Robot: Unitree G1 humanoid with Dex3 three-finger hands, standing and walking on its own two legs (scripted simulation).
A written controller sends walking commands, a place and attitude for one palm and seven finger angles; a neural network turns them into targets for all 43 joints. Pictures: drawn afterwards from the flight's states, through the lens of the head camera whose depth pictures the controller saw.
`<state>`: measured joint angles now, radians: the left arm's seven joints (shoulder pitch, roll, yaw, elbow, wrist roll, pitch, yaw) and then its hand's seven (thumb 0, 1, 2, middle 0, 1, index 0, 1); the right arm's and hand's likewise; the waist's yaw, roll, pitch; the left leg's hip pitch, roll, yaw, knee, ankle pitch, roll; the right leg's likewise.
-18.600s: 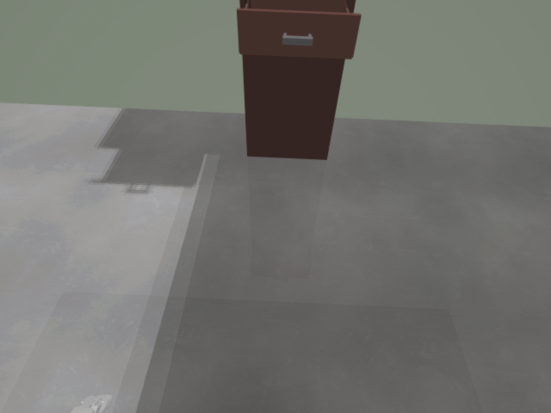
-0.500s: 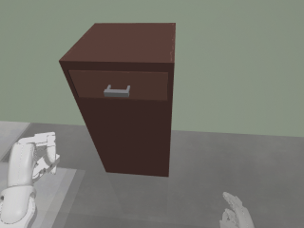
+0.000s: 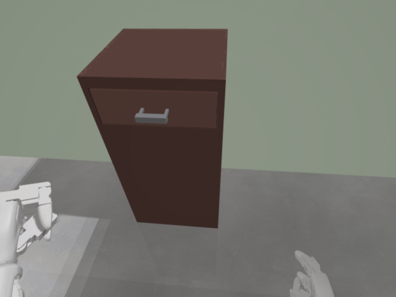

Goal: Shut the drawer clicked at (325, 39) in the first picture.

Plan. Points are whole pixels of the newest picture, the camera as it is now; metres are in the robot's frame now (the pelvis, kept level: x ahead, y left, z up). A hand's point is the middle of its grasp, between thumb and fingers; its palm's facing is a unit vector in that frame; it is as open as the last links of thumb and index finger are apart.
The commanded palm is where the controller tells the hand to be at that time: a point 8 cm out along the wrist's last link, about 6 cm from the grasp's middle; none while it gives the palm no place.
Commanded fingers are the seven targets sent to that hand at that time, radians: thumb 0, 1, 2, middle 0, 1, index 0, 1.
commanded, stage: step back with the hand held close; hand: left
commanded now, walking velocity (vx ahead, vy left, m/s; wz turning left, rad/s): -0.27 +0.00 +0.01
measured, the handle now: (152, 114) +0.64 +0.22 +0.02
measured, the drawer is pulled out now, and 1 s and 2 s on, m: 0.00 0.00 0.00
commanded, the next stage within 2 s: stop stepping back and stand still in 1.24 s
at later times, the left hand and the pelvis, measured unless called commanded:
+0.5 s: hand (21, 244) +0.14 +0.27 +0.15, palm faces +0.36 -0.79 -0.50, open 3.2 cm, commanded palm +0.09 +0.31 +0.17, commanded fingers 0.00 0.90 0.90 -1.40 -1.60 -1.40 -1.60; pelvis -0.05 +0.03 -0.01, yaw -1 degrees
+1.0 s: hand (1, 292) +0.09 +0.26 +0.15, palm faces +0.32 -0.81 -0.50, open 3.2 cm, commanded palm +0.01 +0.30 +0.17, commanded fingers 0.00 0.90 0.90 -1.40 -1.60 -1.40 -1.60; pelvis -0.12 +0.02 -0.01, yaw +0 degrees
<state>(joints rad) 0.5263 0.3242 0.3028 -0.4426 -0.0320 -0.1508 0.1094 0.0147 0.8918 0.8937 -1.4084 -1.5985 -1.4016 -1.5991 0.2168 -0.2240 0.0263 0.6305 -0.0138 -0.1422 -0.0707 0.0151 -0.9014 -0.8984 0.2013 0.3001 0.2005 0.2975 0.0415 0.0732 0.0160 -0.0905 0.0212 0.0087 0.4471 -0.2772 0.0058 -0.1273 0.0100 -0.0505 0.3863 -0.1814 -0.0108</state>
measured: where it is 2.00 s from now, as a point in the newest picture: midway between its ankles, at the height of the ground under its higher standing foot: outside the picture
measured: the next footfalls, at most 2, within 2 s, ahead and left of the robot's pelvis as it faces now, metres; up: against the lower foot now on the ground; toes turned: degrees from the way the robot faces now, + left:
right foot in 0.84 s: -0.09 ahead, -0.10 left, +0.00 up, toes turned +5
left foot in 1.34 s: -0.17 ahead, +0.16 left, +0.00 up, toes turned +2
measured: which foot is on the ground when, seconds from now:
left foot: down 0.00-1.00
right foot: down 0.00-0.72, up 0.74-0.82, down 0.84-1.00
